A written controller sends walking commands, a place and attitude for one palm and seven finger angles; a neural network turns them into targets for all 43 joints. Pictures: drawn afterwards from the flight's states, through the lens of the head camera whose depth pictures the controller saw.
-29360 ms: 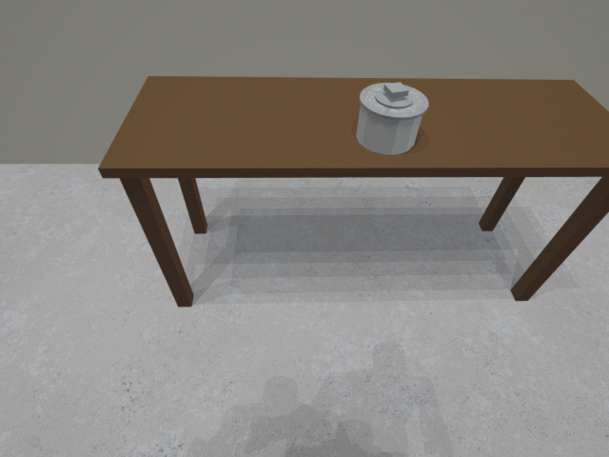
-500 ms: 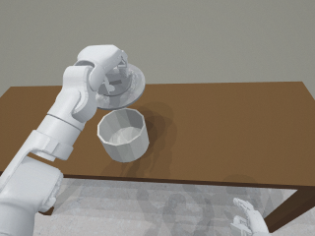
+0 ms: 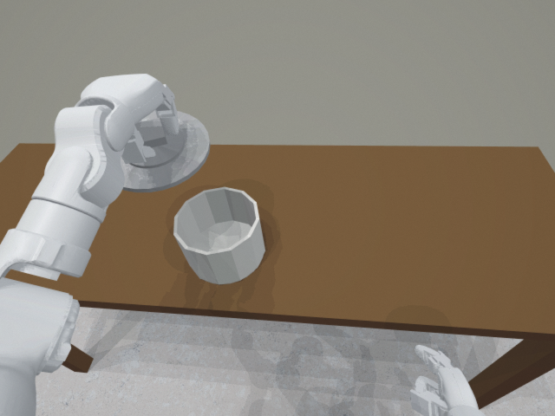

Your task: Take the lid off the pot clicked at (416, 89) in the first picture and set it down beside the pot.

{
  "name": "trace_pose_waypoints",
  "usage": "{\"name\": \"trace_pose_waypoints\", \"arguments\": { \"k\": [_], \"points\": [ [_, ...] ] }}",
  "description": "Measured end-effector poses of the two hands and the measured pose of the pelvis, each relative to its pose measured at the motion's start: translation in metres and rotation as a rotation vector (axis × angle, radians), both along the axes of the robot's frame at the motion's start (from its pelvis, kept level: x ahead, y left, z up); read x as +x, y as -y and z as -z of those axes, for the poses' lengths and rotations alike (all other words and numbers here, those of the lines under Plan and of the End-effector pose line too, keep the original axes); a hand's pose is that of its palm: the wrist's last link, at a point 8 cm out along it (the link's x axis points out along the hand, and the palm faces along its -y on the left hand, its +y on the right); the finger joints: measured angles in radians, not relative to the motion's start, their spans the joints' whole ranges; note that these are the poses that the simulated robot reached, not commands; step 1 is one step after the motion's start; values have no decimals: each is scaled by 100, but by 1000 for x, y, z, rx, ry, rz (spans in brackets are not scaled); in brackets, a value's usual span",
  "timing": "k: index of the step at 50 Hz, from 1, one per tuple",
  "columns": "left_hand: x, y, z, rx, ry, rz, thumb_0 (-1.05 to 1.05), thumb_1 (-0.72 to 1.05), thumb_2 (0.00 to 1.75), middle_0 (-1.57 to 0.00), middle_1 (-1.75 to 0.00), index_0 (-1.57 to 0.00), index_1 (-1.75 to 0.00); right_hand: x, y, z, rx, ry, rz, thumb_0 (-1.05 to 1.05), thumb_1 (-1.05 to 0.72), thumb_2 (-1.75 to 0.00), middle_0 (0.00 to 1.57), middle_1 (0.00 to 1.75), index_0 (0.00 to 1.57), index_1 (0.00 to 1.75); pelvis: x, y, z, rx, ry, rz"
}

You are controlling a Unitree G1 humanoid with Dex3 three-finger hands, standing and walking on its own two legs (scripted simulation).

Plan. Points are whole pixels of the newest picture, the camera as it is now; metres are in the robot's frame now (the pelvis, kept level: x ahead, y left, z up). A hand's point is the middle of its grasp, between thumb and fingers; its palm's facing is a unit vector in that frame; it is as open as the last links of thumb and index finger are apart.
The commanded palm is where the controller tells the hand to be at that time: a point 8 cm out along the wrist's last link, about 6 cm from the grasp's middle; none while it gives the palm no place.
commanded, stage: move the lid sideways beside the pot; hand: left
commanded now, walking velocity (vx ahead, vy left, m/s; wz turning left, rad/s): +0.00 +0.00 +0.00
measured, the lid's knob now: (148, 134) +0.45 +0.21 +0.20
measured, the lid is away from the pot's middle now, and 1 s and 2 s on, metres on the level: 0.07 0.20 0.24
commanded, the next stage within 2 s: lower the lid onto the table in 1.48 s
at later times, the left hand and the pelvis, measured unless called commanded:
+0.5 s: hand (99, 142) +0.42 +0.26 +0.21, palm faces -0.21 +0.01 -0.98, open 7.2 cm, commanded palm +0.40 +0.26 +0.28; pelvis +0.00 +0.02 +0.00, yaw +0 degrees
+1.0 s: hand (54, 146) +0.41 +0.32 +0.21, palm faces -0.23 +0.00 -0.97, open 7.2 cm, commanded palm +0.40 +0.32 +0.28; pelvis +0.00 +0.03 +0.00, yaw +1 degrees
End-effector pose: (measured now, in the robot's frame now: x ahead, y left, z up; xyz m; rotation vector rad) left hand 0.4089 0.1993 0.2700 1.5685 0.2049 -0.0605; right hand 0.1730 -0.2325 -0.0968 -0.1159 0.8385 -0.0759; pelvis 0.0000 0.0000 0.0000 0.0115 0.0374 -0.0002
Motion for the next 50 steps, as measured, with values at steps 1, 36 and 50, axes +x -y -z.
{"name": "trace_pose_waypoints", "arguments": {
  "k": [1, 36, 50],
  "points": [
    [-1, -2, 0, 3, -1, -2, 1, 19, 87, -63, -85, -75, -92, 0, -1, 0, 1, -3, -1, 1, -91, -90, 19, 30, 19, 29, 0, -1, 0, 0, -1, 0],
    [8, -87, 5, 16, -50, -73, 1, 20, 87, -63, -85, -76, -92, -35, -10, 8, -39, -142, 42, 1, -91, -90, 20, 30, 19, 29, 3, -23, -2, -17, -30, -5],
    [-3, -120, 4, 27, -62, -126, 1, 20, 87, -63, -85, -76, -92, -22, -14, 6, -46, -153, 13, 1, -91, -90, 20, 30, 20, 29, 4, -25, -2, -24, -38, -21]
  ]
}}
